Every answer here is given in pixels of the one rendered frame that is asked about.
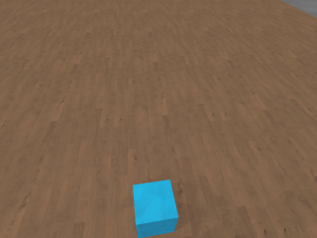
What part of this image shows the carton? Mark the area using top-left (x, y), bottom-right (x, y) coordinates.
top-left (133, 179), bottom-right (178, 238)

